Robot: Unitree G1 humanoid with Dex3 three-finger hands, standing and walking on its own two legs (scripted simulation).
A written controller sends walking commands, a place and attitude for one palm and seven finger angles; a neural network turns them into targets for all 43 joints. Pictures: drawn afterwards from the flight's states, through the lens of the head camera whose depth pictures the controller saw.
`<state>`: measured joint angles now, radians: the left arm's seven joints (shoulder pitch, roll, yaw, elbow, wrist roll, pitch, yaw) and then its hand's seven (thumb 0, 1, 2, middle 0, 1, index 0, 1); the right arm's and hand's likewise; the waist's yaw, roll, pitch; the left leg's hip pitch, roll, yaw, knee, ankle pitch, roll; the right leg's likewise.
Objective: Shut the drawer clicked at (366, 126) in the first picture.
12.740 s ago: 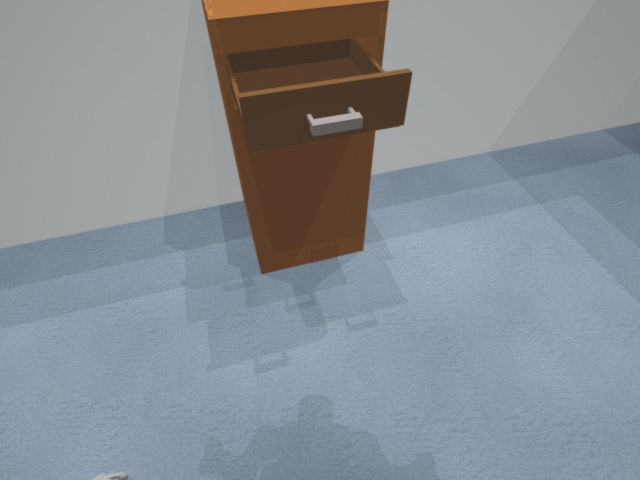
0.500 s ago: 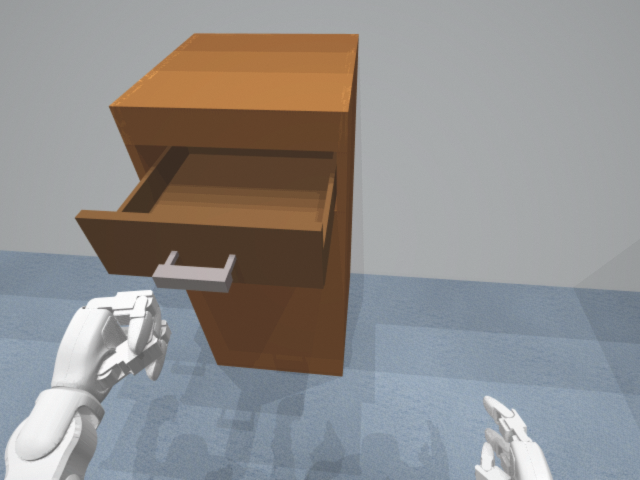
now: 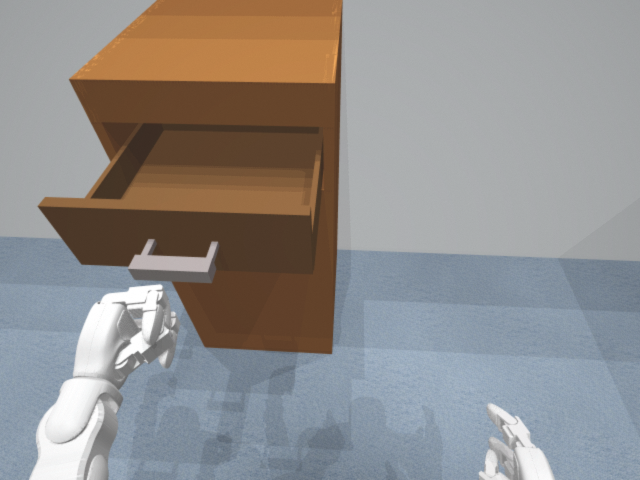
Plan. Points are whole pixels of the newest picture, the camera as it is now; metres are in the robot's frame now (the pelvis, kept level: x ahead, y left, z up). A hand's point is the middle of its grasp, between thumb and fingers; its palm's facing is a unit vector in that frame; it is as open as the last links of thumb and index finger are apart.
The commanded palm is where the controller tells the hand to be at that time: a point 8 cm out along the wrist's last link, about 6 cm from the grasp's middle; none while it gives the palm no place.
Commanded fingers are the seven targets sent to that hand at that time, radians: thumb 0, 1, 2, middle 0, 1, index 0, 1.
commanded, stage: bring the fist close to the handle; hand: left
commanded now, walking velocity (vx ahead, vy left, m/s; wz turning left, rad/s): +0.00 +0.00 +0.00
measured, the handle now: (177, 257) +0.40 +0.24 +0.04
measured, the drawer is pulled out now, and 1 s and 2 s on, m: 0.22 0.22 0.12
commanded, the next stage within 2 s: push the drawer shut in 0.80 s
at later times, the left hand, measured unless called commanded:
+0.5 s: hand (195, 316) +0.31 +0.19 +0.04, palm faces +0.01 -1.00 -0.04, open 3.3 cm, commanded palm +0.28 +0.24 +0.04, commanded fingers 0.00 0.90 0.90 -1.40 -1.60 -1.40 -1.60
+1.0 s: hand (191, 314) +0.31 +0.19 +0.04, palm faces +0.02 -1.00 -0.04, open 3.2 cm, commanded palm +0.30 +0.25 +0.04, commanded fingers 0.00 0.90 0.90 -1.40 -1.60 -1.40 -1.60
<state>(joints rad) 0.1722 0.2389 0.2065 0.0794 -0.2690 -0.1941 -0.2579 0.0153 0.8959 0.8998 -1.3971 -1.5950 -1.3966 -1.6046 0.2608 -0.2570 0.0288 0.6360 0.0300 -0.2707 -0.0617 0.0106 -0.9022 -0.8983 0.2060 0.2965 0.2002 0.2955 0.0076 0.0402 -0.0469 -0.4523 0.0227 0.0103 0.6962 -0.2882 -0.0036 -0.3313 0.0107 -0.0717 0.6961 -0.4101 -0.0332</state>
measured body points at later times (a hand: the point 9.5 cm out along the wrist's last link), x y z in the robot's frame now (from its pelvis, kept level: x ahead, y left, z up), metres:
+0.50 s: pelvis -0.01 +0.01 -0.02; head +0.03 +0.00 +0.43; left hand +0.30 +0.24 +0.05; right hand +0.13 -0.24 -0.12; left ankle +0.04 +0.12 -0.72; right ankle -0.03 -0.09 -0.72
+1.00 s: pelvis +0.00 +0.01 -0.02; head +0.03 +0.00 +0.43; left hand +0.30 +0.25 +0.05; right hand +0.14 -0.24 -0.12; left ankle +0.04 +0.12 -0.72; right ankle -0.03 -0.09 -0.72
